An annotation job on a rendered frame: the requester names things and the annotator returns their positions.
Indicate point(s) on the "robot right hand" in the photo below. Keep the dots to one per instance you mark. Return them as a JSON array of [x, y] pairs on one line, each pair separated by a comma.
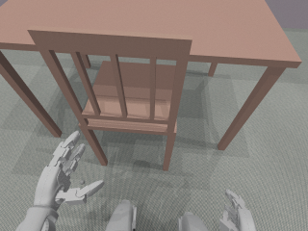
[[242, 220]]

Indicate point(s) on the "robot left hand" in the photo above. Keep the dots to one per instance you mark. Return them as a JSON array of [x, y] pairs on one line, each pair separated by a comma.
[[57, 175]]

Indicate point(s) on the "left robot thigh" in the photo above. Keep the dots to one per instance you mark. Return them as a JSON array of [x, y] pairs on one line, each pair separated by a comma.
[[124, 218]]

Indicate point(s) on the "right robot thigh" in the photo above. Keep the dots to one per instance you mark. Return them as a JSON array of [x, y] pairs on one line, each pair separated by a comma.
[[190, 223]]

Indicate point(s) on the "chair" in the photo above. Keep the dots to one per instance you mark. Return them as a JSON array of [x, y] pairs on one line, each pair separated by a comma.
[[125, 97]]

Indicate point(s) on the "left robot forearm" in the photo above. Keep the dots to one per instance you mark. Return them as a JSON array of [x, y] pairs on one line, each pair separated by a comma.
[[39, 218]]

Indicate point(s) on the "robot thigh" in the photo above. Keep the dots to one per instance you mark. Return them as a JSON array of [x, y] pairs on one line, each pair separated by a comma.
[[190, 223], [124, 218]]

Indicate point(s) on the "table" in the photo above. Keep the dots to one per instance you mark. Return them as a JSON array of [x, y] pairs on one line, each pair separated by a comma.
[[223, 32]]

